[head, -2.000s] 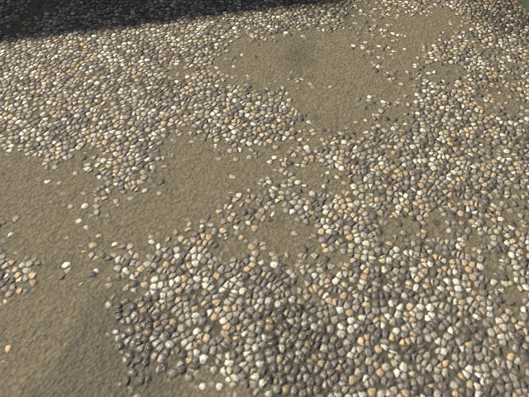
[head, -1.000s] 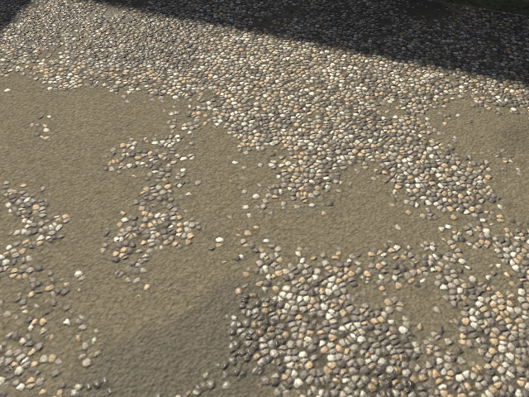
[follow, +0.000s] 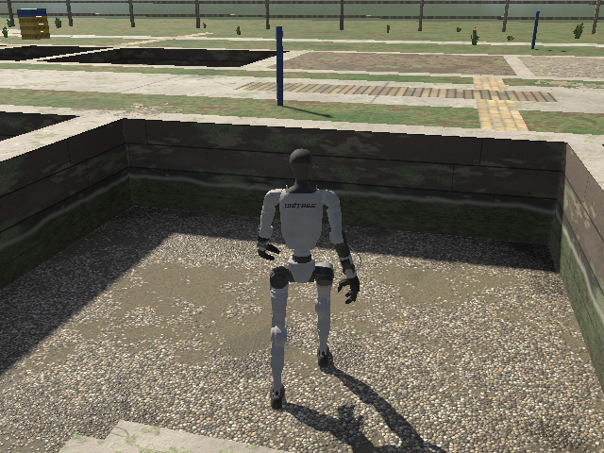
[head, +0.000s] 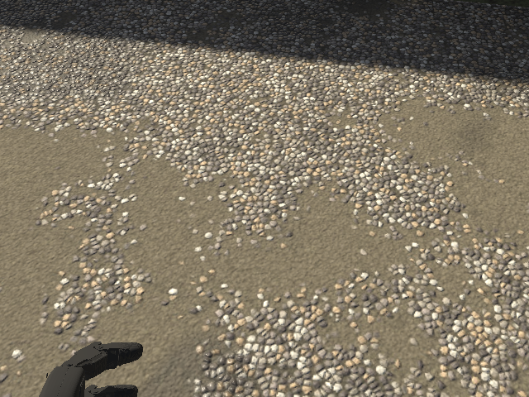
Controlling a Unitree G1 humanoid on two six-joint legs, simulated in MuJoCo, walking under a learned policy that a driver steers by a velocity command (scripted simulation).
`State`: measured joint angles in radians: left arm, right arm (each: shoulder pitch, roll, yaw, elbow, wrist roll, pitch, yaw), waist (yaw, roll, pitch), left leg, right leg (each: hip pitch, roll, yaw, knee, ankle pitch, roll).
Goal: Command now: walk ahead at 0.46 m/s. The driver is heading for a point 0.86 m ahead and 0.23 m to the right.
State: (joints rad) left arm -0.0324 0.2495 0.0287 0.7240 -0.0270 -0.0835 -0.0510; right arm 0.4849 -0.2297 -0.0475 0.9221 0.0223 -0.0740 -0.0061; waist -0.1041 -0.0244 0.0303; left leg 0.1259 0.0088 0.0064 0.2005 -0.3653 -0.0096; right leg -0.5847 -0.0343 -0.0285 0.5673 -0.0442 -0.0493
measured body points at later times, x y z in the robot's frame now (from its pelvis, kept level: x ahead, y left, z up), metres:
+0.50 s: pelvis +0.26 -0.03 +0.01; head +0.29 -0.04 +0.46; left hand +0.26 +0.24 -0.12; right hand +0.48 -0.27 -0.08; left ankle +0.47 +0.13 -0.68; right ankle +0.17 -0.12 -0.73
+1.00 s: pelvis +0.54 -0.02 +0.01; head +0.56 -0.03 +0.46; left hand +0.78 +0.19 -0.08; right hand +0.50 -0.30 -0.12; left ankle +0.49 +0.11 -0.73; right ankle +0.66 -0.21 -0.68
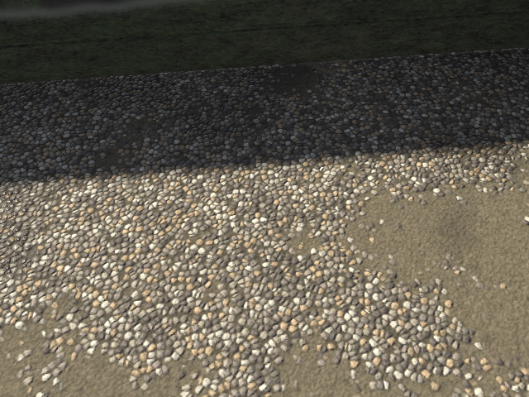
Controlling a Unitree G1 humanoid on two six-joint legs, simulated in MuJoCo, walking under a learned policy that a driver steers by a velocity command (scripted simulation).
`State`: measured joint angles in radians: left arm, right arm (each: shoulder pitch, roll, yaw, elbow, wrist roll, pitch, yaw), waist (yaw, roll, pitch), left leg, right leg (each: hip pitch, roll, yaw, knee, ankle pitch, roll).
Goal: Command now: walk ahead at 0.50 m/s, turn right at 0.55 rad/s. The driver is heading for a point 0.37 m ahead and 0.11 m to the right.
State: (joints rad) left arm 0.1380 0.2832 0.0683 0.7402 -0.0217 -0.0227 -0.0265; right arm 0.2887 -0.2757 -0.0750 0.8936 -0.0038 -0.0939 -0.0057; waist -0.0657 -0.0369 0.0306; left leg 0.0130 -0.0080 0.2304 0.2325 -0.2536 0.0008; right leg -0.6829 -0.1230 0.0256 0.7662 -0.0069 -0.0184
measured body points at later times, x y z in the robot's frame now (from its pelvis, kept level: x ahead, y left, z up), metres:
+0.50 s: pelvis +0.26 -0.07 +0.00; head +0.29 -0.09 +0.45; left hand +0.41 +0.19 -0.10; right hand +0.39 -0.36 -0.10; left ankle +0.46 +0.05 -0.70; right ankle +0.20 -0.13 -0.74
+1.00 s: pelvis +0.36 -0.09 -0.01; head +0.37 -0.10 +0.44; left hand +0.50 +0.15 -0.14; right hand +0.43 -0.36 -0.14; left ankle +0.46 +0.01 -0.74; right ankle +0.31 -0.21 -0.74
